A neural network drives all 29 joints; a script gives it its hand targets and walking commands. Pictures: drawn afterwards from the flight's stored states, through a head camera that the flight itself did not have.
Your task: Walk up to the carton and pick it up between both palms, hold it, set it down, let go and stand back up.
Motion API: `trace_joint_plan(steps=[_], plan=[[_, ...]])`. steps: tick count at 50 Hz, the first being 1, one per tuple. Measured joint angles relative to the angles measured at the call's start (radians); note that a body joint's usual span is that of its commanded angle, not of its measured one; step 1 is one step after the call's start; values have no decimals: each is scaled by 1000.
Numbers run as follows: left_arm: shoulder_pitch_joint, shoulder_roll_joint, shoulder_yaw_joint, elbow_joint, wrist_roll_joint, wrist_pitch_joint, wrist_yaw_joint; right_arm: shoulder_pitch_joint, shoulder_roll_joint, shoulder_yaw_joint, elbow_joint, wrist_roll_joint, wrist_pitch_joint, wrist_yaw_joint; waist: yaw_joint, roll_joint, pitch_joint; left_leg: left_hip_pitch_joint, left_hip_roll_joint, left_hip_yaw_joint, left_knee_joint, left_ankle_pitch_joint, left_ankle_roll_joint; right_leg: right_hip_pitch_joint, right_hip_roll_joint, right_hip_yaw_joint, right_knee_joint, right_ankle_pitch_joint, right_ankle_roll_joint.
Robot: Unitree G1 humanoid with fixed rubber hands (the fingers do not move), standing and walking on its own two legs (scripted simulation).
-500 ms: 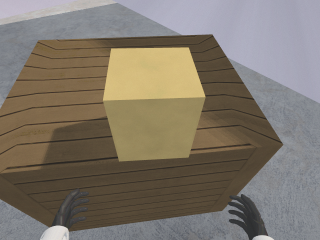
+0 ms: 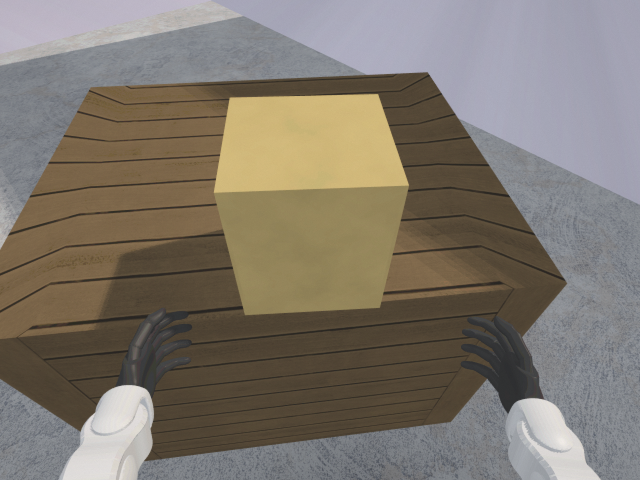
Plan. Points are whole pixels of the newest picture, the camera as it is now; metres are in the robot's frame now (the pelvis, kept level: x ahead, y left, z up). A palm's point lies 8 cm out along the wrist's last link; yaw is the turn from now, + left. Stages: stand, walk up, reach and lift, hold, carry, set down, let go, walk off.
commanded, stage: reach and lift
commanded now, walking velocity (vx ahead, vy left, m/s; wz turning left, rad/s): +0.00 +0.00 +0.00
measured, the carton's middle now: (309, 208) +0.46 +0.02 +0.07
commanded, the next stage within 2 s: none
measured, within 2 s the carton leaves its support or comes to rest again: neither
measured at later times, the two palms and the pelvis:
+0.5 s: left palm (139, 314) +0.28 +0.22 +0.08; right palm (503, 313) +0.28 -0.21 +0.08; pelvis +0.01 +0.00 +0.00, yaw +0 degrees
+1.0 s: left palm (140, 229) +0.36 +0.21 +0.15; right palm (499, 230) +0.36 -0.21 +0.14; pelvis -0.01 -0.01 +0.00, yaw +1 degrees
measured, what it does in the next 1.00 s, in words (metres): stands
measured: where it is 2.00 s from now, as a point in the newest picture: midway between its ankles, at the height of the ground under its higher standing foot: outside the picture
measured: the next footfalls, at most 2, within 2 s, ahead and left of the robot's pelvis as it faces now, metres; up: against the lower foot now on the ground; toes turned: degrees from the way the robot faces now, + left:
none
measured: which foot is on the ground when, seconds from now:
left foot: down 0.00-1.00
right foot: down 0.00-1.00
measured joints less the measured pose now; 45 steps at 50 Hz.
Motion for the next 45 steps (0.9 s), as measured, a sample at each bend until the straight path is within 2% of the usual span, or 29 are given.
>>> trace_joint_plan(steps=[15,31,39,45], plan=[[-96,21,25,-30,-50,-43,-6,-139,-8,25,-28,40,-31,-49,-2,8,14,4,-1,-16,5,-4,-4,3,0,-8,16,-15,-4],[-286,13,102,-79,-37,165,0,-353,-90,44,33,144,64,-76,-22,-7,13,-19,4,-16,24,-17,-4,-11,7,2,11,-12,-2],[-439,21,151,-13,-20,273,2,-517,-122,61,123,178,127,-88,-32,-14,2,-40,2,-21,26,-8,-5,-33,7,2,15,-5,-3],[-560,40,160,77,-23,302,14,-639,-133,53,226,186,159,-85,-32,-17,-29,-77,1,-27,33,-2,-6,-68,7,0,24,-1,-5]])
